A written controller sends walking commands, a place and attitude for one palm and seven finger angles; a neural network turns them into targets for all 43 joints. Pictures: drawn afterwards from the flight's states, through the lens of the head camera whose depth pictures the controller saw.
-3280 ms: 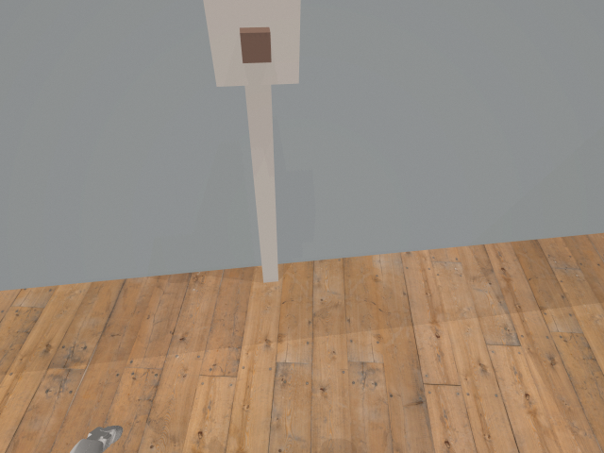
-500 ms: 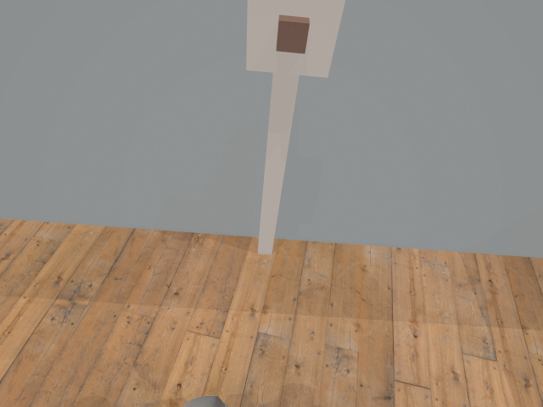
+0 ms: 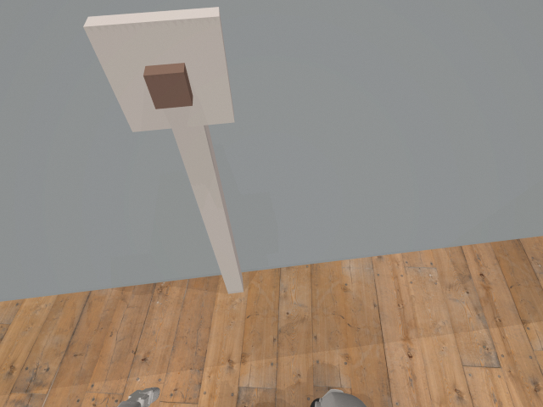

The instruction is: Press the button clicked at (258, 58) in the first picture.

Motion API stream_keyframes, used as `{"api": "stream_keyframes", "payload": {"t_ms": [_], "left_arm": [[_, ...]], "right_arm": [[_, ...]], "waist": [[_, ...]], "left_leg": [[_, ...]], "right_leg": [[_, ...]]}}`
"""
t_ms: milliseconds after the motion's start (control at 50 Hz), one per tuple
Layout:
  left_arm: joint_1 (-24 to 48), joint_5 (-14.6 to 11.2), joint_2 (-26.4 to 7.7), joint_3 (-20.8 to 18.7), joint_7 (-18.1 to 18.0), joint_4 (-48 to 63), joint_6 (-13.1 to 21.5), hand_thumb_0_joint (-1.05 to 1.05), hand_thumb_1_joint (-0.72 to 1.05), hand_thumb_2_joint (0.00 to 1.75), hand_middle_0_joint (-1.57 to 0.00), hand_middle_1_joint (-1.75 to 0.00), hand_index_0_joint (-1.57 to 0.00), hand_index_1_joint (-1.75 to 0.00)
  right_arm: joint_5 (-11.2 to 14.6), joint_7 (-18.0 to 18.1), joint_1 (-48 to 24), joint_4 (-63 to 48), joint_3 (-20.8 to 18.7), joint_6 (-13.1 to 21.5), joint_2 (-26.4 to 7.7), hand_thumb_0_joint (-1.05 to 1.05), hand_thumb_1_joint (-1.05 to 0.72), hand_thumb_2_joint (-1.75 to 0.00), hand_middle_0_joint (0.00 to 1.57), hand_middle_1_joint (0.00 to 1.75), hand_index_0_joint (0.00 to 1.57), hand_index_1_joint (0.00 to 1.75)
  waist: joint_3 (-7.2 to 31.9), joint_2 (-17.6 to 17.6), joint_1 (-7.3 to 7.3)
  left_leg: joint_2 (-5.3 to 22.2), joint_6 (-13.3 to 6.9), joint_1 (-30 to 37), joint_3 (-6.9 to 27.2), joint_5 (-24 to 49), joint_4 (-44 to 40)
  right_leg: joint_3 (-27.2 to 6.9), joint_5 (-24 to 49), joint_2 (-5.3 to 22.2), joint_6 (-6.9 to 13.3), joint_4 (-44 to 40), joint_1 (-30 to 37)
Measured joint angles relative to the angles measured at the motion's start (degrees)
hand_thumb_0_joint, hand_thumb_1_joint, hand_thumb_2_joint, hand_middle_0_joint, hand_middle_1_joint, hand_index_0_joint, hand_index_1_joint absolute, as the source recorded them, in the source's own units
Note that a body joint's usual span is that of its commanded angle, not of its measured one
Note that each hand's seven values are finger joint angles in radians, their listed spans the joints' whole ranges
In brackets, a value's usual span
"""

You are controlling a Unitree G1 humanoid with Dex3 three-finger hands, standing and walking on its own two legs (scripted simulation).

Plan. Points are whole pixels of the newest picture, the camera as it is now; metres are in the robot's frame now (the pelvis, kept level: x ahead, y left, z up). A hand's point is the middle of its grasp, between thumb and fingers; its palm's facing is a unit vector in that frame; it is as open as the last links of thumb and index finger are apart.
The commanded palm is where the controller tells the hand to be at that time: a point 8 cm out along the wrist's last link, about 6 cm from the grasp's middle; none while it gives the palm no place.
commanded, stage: come to a stop and stand still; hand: left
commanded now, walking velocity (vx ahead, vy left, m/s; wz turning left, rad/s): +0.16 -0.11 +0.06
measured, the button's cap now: (169, 85) +0.54 +0.15 +0.18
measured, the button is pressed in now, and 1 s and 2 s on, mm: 0 0 0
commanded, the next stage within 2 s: none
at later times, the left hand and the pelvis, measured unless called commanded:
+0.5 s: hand out of the picture +0.11 +0.19 -0.18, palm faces +0.12 -0.97 -0.19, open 7.4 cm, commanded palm none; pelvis +0.09 +0.01 +0.01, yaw +2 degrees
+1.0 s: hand out of the picture +0.07 +0.17 -0.15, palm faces +0.00 -0.98 -0.21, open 7.4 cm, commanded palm none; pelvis +0.04 -0.01 +0.02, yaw -1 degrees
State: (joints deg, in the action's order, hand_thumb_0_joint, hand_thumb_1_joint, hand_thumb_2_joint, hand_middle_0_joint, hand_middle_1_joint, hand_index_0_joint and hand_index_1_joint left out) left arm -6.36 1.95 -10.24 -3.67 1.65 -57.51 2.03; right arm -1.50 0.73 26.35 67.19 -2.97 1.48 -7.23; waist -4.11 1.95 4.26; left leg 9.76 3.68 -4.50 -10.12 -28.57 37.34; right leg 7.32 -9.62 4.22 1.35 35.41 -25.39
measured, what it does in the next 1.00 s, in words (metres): steps on the spot: left foot, then right foot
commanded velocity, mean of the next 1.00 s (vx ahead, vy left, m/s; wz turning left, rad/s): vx -0.08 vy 0.02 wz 0.00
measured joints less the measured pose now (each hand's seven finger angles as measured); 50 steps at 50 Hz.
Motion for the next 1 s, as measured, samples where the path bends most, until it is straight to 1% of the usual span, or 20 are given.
{"api": "stream_keyframes", "payload": {"t_ms": [40, 60, 80, 120, 180, 240, 300, 380, 420, 440, 460, 480, 520, 580, 660, 760, 880, 960, 980, 1000], "left_arm": [[0.1, -0.4, 1.1, 0.5, -0.7, -0.2, 1.1, 0.00, 0.91, 0.89, -0.20, -0.30, -0.19, -0.30], [-0.3, -0.6, 1.5, 0.7, -1.0, -0.5, 1.3, 0.00, 0.91, 0.89, -0.20, -0.30, -0.19, -0.30], [-0.9, -0.7, 1.9, 1.0, -1.3, -0.9, 1.3, 0.00, 0.91, 0.89, -0.20, -0.30, -0.19, -0.30], [-2.1, -1.2, 2.2, 0.4, -2.7, -1.3, 1.6, -0.02, 0.93, 0.89, -0.20, -0.30, -0.20, -0.30], [-3.5, -0.6, 1.6, 1.0, -3.7, -2.2, 1.2, -0.03, 0.95, 0.89, -0.20, -0.30, -0.20, -0.30], [-4.5, -0.4, 1.7, 1.7, -3.9, -2.6, -0.2, -0.02, 0.95, 0.89, -0.20, -0.30, -0.20, -0.30], [-5.1, -0.3, 2.0, 1.6, -4.0, -2.4, -1.4, -0.01, 0.93, 0.89, -0.20, -0.30, -0.20, -0.30], [-5.8, -0.1, 1.7, 1.1, -4.1, -1.8, -2.6, -0.01, 0.92, 0.89, -0.20, -0.30, -0.20, -0.30], [-6.1, -0.2, 1.2, 1.0, -4.0, -1.5, -3.1, -0.01, 0.91, 0.89, -0.20, -0.30, -0.20, -0.30], [-6.3, -0.4, 0.8, 0.9, -4.0, -1.4, -3.4, 0.00, 0.91, 0.89, -0.20, -0.30, -0.20, -0.30], [-6.0, -0.7, 0.3, 0.8, -4.0, -1.3, -3.8, 0.00, 0.91, 0.89, -0.20, -0.30, -0.20, -0.30], [-5.8, -0.9, 0.0, 0.8, -4.2, -1.2, -4.1, 0.00, 0.91, 0.89, -0.20, -0.30, -0.20, -0.30], [-5.7, -1.0, -0.6, 0.5, -4.4, -0.8, -4.6, 0.00, 0.91, 0.89, -0.20, -0.30, -0.20, -0.30], [-5.8, -0.8, -1.6, -0.2, -4.2, -0.5, -4.9, 0.00, 0.91, 0.89, -0.20, -0.30, -0.20, -0.30], [-6.2, -0.6, -3.2, -0.9, -3.9, -0.1, -4.9, 0.00, 0.91, 0.89, -0.20, -0.30, -0.20, -0.30], [-7.1, -0.5, -3.7, -0.9, -3.3, -0.5, -5.6, 0.00, 0.91, 0.89, -0.20, -0.30, -0.19, -0.30], [-7.5, -0.6, -2.0, 0.5, -2.8, -2.1, -5.5, 0.00, 0.91, 0.89, -0.20, -0.30, -0.19, -0.29], [-8.7, -0.8, -0.4, 1.6, -2.6, -2.7, -4.0, 0.00, 0.91, 0.89, -0.20, -0.30, -0.19, -0.30], [-9.3, -0.7, -0.1, 1.7, -2.7, -2.9, -3.5, 0.00, 0.91, 0.89, -0.20, -0.30, -0.19, -0.30], [-9.7, -0.5, 0.8, 1.9, -2.9, -3.6, -3.3, 0.00, 0.91, 0.89, -0.20, -0.30, -0.19, -0.30]], "right_arm": [[0.6, 0.0, -1.6, -0.1, 0.1, -1.2, -0.7, 0.01, -0.91, -0.90, 0.20, 0.30, 0.20, 0.30], [0.8, 0.0, -2.6, -0.3, 0.0, -1.5, -1.1, 0.01, -0.91, -0.90, 0.20, 0.30, 0.20, 0.30], [0.8, 0.0, -3.6, -0.7, -0.1, -1.6, -1.4, 0.01, -0.91, -0.90, 0.20, 0.30, 0.20, 0.30], [0.7, 0.2, -6.1, -2.0, -0.2, -1.6, -2.0, 0.01, -0.91, -0.90, 0.20, 0.30, 0.20, 0.30], [0.7, 0.9, -10.4, -4.4, -0.1, -1.4, -3.1, 0.01, -0.91, -0.90, 0.19, 0.30, 0.19, 0.30], [1.1, 1.2, -15.0, -6.8, -0.2, -1.9, -3.7, 0.01, -0.91, -0.90, 0.19, 0.30, 0.19, 0.30], [1.0, 1.0, -18.7, -8.7, -0.3, -2.9, -4.0, 0.01, -0.91, -0.90, 0.19, 0.30, 0.19, 0.30], [1.0, 0.6, -22.1, -11.0, -0.5, -4.0, -3.8, 0.00, -0.91, -0.90, 0.19, 0.30, 0.19, 0.30], [0.9, 0.3, -22.9, -11.9, -0.4, -3.9, -3.6, 0.00, -0.91, -0.90, 0.19, 0.30, 0.19, 0.30], [0.8, 0.2, -23.0, -12.3, -0.3, -3.6, -3.5, 0.00, -0.91, -0.90, 0.19, 0.30, 0.19, 0.30], [0.7, 0.2, -23.2, -12.5, -0.2, -3.2, -3.2, 0.00, -0.91, -0.90, 0.19, 0.30, 0.19, 0.30], [0.7, 0.2, -23.2, -12.8, 0.1, -3.1, -3.0, 0.00, -0.91, -0.90, 0.19, 0.30, 0.19, 0.30], [0.6, 0.4, -23.3, -13.0, 0.7, -3.1, -2.6, 0.00, -0.91, -0.90, 0.19, 0.30, 0.19, 0.30], [0.4, 1.0, -22.7, -13.3, 1.3, -3.2, -1.8, 0.00, -0.91, -0.90, 0.20, 0.30, 0.20, 0.30], [0.7, 1.4, -20.7, -12.7, 1.8, -2.4, -0.6, 0.01, -0.91, -0.90, 0.20, 0.30, 0.20, 0.30], [0.9, 1.9, -17.1, -10.9, 1.1, -1.9, -0.4, 0.00, -0.92, -0.90, 0.20, 0.30, 0.20, 0.30], [0.1, 0.9, -12.7, -7.4, 0.4, -2.5, -2.4, 0.00, -0.92, -0.90, 0.20, 0.30, 0.20, 0.30], [0.2, 0.3, -9.9, -4.7, -0.1, -3.2, -3.3, 0.00, -0.91, -0.90, 0.20, 0.30, 0.20, 0.30], [0.4, 0.3, -9.2, -4.1, -0.2, -3.4, -3.3, 0.00, -0.91, -0.90, 0.20, 0.30, 0.20, 0.30], [0.6, 0.2, -8.7, -3.5, -0.3, -3.8, -3.7, 0.01, -0.91, -0.90, 0.20, 0.30, 0.20, 0.30]], "waist": [[-0.9, 0.7, -0.58], [-0.9, 0.7, -1.00], [-0.7, 0.6, -1.37], [-0.1, 0.4, -2.06], [0.7, 0.4, -2.88], [0.7, 0.5, -3.86], [0.0, 0.4, -5.09], [-1.0, -1.2, -6.33], [-1.4, -2.2, -6.50], [-1.5, -2.6, -6.44], [-1.9, -3.5, -6.50], [-2.2, -3.9, -6.78], [-2.3, -3.9, -6.91], [-1.9, -3.6, -6.22], [-0.8, -4.2, -5.41], [1.4, -3.8, -4.10], [3.7, -2.2, -2.17], [5.1, -2.4, -2.14], [5.5, -3.1, -2.42], [5.6, -2.3, -2.52]], "left_leg": [[-1.4, -2.2, -7.0, 5.1, -2.5, 17.0], [-2.3, -2.9, -10.1, 6.0, -1.8, 23.4], [-2.8, -3.2, -12.8, 6.3, -0.4, 27.9], [-3.4, -3.2, -17.4, 6.3, 2.4, 30.6], [-4.4, -2.4, -20.4, 5.6, 4.8, 22.6], [-5.8, -1.9, -20.7, 5.5, 6.0, 13.4], [-7.3, -1.6, -20.8, 5.9, 5.6, 10.3], [-8.7, -1.6, -19.6, 6.3, 5.8, 7.7], [-8.6, -1.7, -16.8, 6.1, 11.2, 1.8], [-8.6, -3.2, -15.3, 5.6, 14.5, -1.1], [-9.3, -5.1, -15.2, 5.1, 14.2, -1.2], [-9.6, -6.7, -15.1, 4.7, 13.3, -1.1], [-9.4, -8.4, -14.6, 4.0, 12.7, -2.3], [-9.0, -8.8, -13.9, 3.6, 14.6, -5.6], [-9.1, -8.9, -13.3, 2.9, 17.4, -9.7], [-8.7, -8.8, -12.6, 2.5, 19.9, -13.2], [-8.3, -8.0, -11.7, 2.6, 22.6, -16.1], [-9.3, -6.7, -11.5, 1.9, 23.9, -17.2], [-10.0, -6.1, -12.2, 1.4, 22.7, -16.0], [-9.9, -5.1, -12.8, 1.9, 19.6, -13.8]], "right_leg": [[0.9, -3.6, -0.7, 0.6, 1.9, 1.1], [1.3, -4.5, -1.0, 0.8, 1.1, 2.4], [1.6, -4.7, -1.3, 0.8, -0.3, 3.9], [2.4, -4.1, -2.0, 1.0, -3.7, 6.7], [2.9, -3.5, -3.0, 1.5, -7.6, 9.8], [2.9, -4.2, -3.6, 1.5, -8.1, 11.1], [2.9, -5.8, -3.6, 1.2, -6.8, 11.9], [3.0, -7.7, -2.5, 0.3, -4.3, 12.1], [2.9, -9.0, -1.7, -0.6, -2.3, 11.6], [2.8, -9.9, -1.2, -1.1, -0.8, 11.1], [1.9, -11.2, -0.7, -1.6, 1.9, 10.1], [-0.2, -15.7, -1.1, -2.0, 6.9, 8.3], [-4.3, -21.5, -3.0, -2.4, 18.4, 4.5], [-7.6, -20.0, -4.5, -3.1, 30.3, 0.7], [-10.5, -14.7, -4.2, -4.2, 33.7, 0.2], [-11.0, -14.0, -2.7, -4.6, 25.3, 4.5], [-7.6, -17.2, -1.6, -3.1, 6.7, 12.4], [-4.8, -12.5, -2.0, -1.4, -8.4, 18.5], [-5.1, -11.2, -1.6, -0.7, -12.1, 19.7], [-5.0, -8.8, -1.8, -0.6, -12.5, 19.8]]}}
